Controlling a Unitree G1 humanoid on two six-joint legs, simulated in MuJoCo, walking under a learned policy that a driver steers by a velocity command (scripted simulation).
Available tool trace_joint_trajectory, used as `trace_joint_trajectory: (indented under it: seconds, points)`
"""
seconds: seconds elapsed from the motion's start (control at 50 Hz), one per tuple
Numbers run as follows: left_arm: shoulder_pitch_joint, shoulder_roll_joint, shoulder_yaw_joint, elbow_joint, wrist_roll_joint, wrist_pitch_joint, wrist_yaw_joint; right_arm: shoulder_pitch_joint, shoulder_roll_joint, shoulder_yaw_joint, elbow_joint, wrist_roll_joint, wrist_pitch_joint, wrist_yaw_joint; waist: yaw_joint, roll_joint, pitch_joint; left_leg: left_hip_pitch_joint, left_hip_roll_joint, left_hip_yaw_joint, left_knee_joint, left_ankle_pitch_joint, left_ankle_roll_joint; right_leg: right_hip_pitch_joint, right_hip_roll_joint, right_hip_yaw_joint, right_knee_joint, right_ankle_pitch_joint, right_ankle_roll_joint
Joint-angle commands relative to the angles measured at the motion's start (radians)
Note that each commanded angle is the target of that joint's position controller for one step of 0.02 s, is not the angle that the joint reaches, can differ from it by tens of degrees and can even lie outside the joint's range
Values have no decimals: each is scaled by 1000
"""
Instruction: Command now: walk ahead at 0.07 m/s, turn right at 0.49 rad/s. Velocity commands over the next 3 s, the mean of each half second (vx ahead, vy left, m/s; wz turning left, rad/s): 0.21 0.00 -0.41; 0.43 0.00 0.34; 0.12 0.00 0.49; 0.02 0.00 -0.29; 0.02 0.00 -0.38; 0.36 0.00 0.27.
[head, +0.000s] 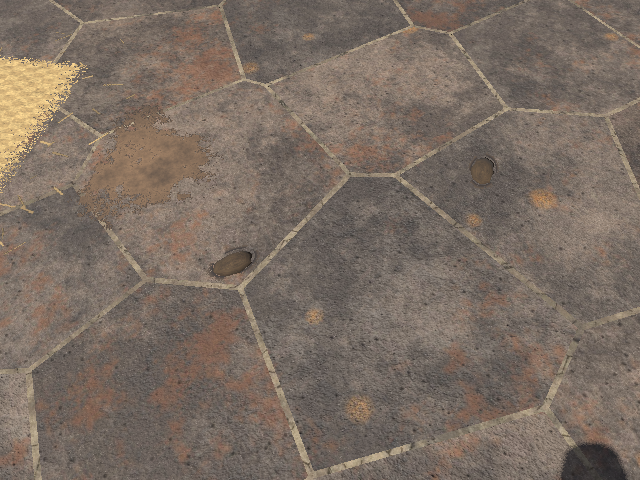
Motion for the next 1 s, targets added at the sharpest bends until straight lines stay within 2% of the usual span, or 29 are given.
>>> trace_joint_trajectory:
  seconds: [0.02, 0.12, 0.16, 0.18, 0.2, 0.22, 0.24, 0.26, 0.28, 0.32, 0.34, 0.42, 0.48, 0.52, 0.58, 0.62, 0.64, 0.66, 0.68, 0.7, 0.72, 0.74, 0.76, 0.78, 0.82, 0.88, 0.92, 0.96, 1.0]
  points:
    - [92, 173, 45, -33, 5, 9, 16, -88, -66, -7, -89, 5, -10, -5, 21, -139, -73, -95, -31, 23, -67, 16, 1, 144, -242, 184, 78, 917, -72]
    - [30, 195, 57, -66, 14, 25, 18, -88, -92, -2, -104, 14, -26, -16, 6, -157, -70, 52, -56, -8, -233, 22, 38, 80, -224, 268, 142, 894, -54]
    - [-50, 211, 62, -92, 10, 20, 12, 6, -107, -5, -86, 12, -39, -24, -51, -161, -96, 257, -75, -12, -388, 51, 61, -8, -184, 296, 176, 771, -15]
    - [-85, 211, 61, -102, 1, 12, 6, 80, -115, -10, -72, 3, -51, -32, -101, -128, -121, 428, -59, -19, -500, 134, 78, -92, -146, 293, 243, 634, 6]
    - [-59, 156, 46, -119, -7, -1, -3, 169, -181, -28, -72, -10, -61, -44, -123, 25, -217, 629, 141, -209, -568, 19, 126, -190, -85, 204, 440, 335, 30]
    - [49, 91, 34, -134, -4, 2, -6, 159, -254, -36, -91, -3, -49, -49, -55, 238, -282, 757, 406, -609, -662, -11, 236, -408, 95, 36, 638, -407, 46]
    - [69, 168, 44, -110, 31, 16, 0, 149, -217, -38, -73, 5, -38, -42, -31, 156, -216, 630, 424, -711, -693, -209, 280, -467, 8, -15, 743, -385, 45]
    - [11, 185, 49, -100, 41, 18, -10, 106, -141, -21, -87, 4, -40, -35, -31, 55, -104, 513, 362, -606, -719, -346, 265, -470, -33, -17, 766, -289, 45]
    - [-27, 171, 49, -101, 39, 16, -25, 59, -107, -13, -88, 1, -43, -28, -22, 38, -37, 426, 294, -478, -746, -331, 240, -456, -53, -39, 745, -228, 51]
    - [-35, 142, 40, -94, 42, 14, -51, 82, -99, -9, -70, -12, -60, -25, -24, 106, -27, 383, 211, -320, -781, -208, 219, -423, -68, -67, 730, -139, 62]
    - [-40, 132, 35, -91, 41, 11, -58, 112, -98, -11, -53, -11, -74, -19, -29, 100, -38, 392, 196, -279, -784, -141, 221, -418, -68, -65, 725, -98, 61]
    - [-113, 125, 26, -103, 40, 1, -67, 184, -99, -16, -9, -1, -111, -3, -39, 71, -41, 458, 210, -226, -817, -86, 243, -490, -82, -58, 640, -18, 70]
    - [-221, 107, 9, -132, 48, -7, -69, 229, -101, -20, 18, 8, -110, 5, -58, 63, -22, 450, 204, -214, -836, -52, 265, -498, -139, -144, 490, 18, 98]
    - [-298, 79, -6, -156, 42, -18, -69, 272, -114, -26, 37, 5, -107, 9, -83, 61, -13, 420, 194, -200, -819, -6, 271, -451, -140, -175, 380, 17, 113]
    - [-335, 81, -13, -173, 28, -30, -61, 313, -139, -39, 58, -1, -99, 15, -90, 68, -15, 376, 191, -211, -771, 16, 273, -350, -112, -204, 265, -5, 114]
    - [-304, 88, -11, -172, 24, -42, -48, 310, -145, -45, 61, 4, -94, 16, -62, 65, -23, 335, 196, -238, -723, 39, 263, -243, -98, -209, 184, 21, 99]
    - [-247, 88, -9, -157, 25, -51, -40, 295, -143, -47, 60, 10, -92, 14, -24, 47, -33, 292, 178, -234, -670, 56, 243, -135, -91, -209, 102, 66, 90]
    - [-163, 111, 1, -128, 30, -62, -27, 295, -123, -43, 59, 13, -94, 12, 11, 12, -68, 221, 138, -212, -581, 82, 214, 26, -102, -183, 58, 71, 79]
    - [-34, 176, 20, -108, 46, -76, -10, 262, -72, -31, 34, 21, -102, 12, 77, -89, -142, 113, 56, -143, -370, 28, 172, 202, -260, -13, -20, -59, 47]
    - [54, 299, 49, -104, 52, -71, 1, 248, 23, -8, -21, 34, -107, 14, 102, -305, -215, -96, -69, 7, -90, -200, 129, 337, -506, 321, -149, -344, -22]
    - [36, 274, 50, -96, 47, -61, 2, 277, -68, -30, -7, 12, -90, 6, 68, -226, -164, -144, -33, -13, 73, -251, 140, 219, -556, 433, -176, -440, -79]
    - [-38, 189, 28, -116, 38, -63, -5, 283, -82, -40, 15, 4, -80, 11, 20, -140, -80, -150, 13, -48, 133, -172, 149, 146, -504, 343, -178, -405, -74]
    - [-87, 131, 15, -123, 30, -69, -10, 281, -62, -39, 28, 3, -75, 20, -5, -122, -35, -136, 39, -48, 137, -102, 140, 88, -452, 223, -191, -265, -55]
    - [-111, 99, 6, -127, 29, -76, -9, 275, -52, -42, 33, 1, -69, 27, -20, -135, -27, -120, 56, -36, 134, -52, 128, 66, -410, 122, -203, -142, -35]
    - [-96, 85, 4, -113, 26, -90, -6, 252, -39, -43, 30, -14, -54, 41, -27, -144, -30, -122, 63, -12, 170, 20, 105, 60, -362, -13, -198, 87, -22]
    - [-35, 89, 10, -81, 17, -104, -9, 174, -15, -41, -5, -15, -41, 55, -28, -127, -37, -185, 70, 3, 197, 85, 85, 87, -363, -120, -183, 338, -32]
    - [-26, 80, 8, -68, 15, -103, -7, 114, -3, -37, -33, -18, -36, 59, -34, -122, -12, -203, 65, 27, 147, 116, 67, 75, -361, -199, -156, 580, -40]
    - [-50, 76, 5, -62, 13, -97, -4, 50, 20, -24, -62, -17, -39, 66, -37, -134, 7, -131, 51, 76, -18, 184, 58, 21, -322, -292, -130, 685, -27]
    - [-49, 98, 9, -53, 10, -91, 1, -12, 40, -10, -86, -16, -41, 75, -22, -149, 7, -18, 30, 126, -198, 247, 69, -12, -303, -350, -104, 716, -14]
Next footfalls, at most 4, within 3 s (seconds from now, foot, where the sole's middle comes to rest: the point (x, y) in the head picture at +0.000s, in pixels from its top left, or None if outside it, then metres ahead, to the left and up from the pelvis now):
0.20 left None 0.18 0.10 -0.78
0.68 right None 0.27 -0.14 -0.78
1.14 left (352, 428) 0.54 0.03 -0.78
1.68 right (440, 436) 0.53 -0.15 -0.78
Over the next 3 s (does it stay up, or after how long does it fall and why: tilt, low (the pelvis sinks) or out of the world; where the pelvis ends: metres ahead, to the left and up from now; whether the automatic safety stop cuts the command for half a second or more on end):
stays up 0.62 0.00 -0.03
